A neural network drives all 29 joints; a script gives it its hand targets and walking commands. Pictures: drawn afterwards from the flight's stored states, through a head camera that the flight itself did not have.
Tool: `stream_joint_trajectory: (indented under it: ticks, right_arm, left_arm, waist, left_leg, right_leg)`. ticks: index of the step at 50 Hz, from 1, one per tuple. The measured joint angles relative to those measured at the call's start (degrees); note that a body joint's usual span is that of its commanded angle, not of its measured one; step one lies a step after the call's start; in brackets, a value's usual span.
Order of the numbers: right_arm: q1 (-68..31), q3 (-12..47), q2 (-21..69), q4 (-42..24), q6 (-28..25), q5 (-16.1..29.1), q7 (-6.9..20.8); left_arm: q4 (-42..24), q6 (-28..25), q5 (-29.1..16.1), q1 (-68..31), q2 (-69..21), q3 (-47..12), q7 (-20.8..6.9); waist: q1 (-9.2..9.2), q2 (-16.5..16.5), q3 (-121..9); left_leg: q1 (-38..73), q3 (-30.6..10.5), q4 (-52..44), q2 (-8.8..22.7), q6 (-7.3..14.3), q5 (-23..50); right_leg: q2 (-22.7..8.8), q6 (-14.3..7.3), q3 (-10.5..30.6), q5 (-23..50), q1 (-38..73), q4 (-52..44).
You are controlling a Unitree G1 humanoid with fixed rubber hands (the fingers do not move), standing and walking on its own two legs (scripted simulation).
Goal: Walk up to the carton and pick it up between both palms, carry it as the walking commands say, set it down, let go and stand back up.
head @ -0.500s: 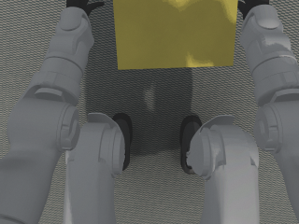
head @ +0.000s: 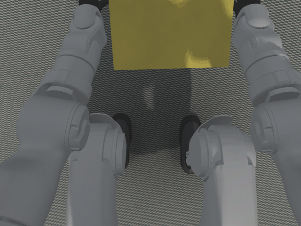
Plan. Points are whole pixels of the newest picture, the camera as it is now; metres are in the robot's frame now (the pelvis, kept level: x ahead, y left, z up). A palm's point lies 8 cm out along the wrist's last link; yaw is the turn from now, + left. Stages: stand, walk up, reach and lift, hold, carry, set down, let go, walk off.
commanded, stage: reach and lift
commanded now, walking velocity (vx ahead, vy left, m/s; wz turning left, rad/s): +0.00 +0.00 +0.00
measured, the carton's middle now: (166, 4) +0.55 -0.02 -0.25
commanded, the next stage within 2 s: none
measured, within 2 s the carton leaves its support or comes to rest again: leaves its support in 0.44 s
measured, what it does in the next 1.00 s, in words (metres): stands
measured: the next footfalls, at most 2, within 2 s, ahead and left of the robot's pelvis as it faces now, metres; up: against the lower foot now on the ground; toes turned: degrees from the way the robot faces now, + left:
none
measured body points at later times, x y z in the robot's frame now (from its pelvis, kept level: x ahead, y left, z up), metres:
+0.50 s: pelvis +0.01 +0.00 -0.01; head +0.36 -0.02 +0.26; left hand +0.54 +0.15 -0.18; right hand +0.54 -0.16 -0.19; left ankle +0.12 +0.13 -0.34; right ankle +0.11 -0.12 -0.34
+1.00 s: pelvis +0.01 +0.00 +0.02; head +0.34 -0.01 +0.32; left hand +0.54 +0.14 -0.11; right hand +0.55 -0.17 -0.11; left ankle +0.12 +0.13 -0.34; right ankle +0.11 -0.12 -0.34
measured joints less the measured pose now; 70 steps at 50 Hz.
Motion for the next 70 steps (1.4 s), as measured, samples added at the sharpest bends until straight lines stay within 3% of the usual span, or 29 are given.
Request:
stream_joint_trajectory:
  ticks: [3, 14, 20, 28, 34, 54, 70]
  right_arm:
    - [-0.85, -1.39, 0.63, 1.08, 0.89, -1.27, 0.03]
    - [1.08, -6.55, 2.08, -1.91, 6.19, -6.85, 1.17]
    - [3.92, -7.5, 3.13, -5.38, 7.8, -7.9, 1.14]
    - [6.31, -7.73, 4.06, -9.44, 10.04, -8.47, -0.87]
    - [5.38, -10.48, 4.54, -10.4, 11.64, -10.47, 0.14]
    - [10.48, -16.88, 8.55, -18.9, 16.17, -17.63, 1.8]
    - [15.87, -18.95, 11.33, -24.24, 18.36, -19.08, 2.27]
  left_arm:
    - [0.21, 0.82, 1.16, -0.31, -0.24, 2.07, 0.43]
    - [-2.89, 6.97, 7.6, 1.68, -0.77, 7.78, -2.51]
    - [-5.08, 8.66, 7.97, 3.56, -1.13, 8.49, -2.51]
    - [-9.89, 10.28, 6.89, 6.83, -2.54, 8.24, -0.5]
    - [-13.48, 11.72, 8.9, 8.43, -3.71, 10.37, -0.31]
    - [-23.03, 16.98, 16.04, 13.39, -8.04, 17.41, -2.28]
    - [-27.69, 18.79, 17.76, 18.25, -10.72, 19.24, -3.19]
  waist:
    - [-0.09, -0.05, 0.22]
    - [-0.18, 0.7, -0.94]
    - [-0.08, 1.11, -2.16]
    - [0.37, 1.07, -4.65]
    - [-0.01, 0.33, -6.77]
    - [0.32, 0.26, -15.26]
    - [0.5, -0.08, -20.4]
  left_leg:
    - [0.22, -0.15, 0.53, -0.15, -0.11, -0.12]
    - [0.05, -0.35, 3.67, -0.94, -0.27, -1.55]
    - [-0.13, -0.4, 4.11, -1.45, -0.49, -1.99]
    - [-0.32, -0.59, 3.26, -2.2, -0.95, -1.63]
    - [-0.41, -0.73, 1.88, -2.32, -1.02, -0.89]
    - [0.61, -1.1, -4.76, -2.99, -1.32, -0.82]
    - [4.05, -1.8, -10.25, -3.42, -1.62, -0.29]
  right_leg:
    - [0.16, 0.0, -0.04, -0.06, 0.22, 0.48]
    - [0.34, 0.23, 0.01, -1.62, 0.24, 3.55]
    - [0.48, 0.4, 0.2, -2.12, 0.05, 4.06]
    - [1.23, 0.94, 0.71, -1.61, -0.27, 3.23]
    - [2.19, 1.52, 1.11, -0.48, -0.51, 1.62]
    - [3.53, 1.92, 2.12, -0.04, 0.13, -4.92]
    - [4.49, 2.05, 2.69, 0.76, 3.39, -10.47]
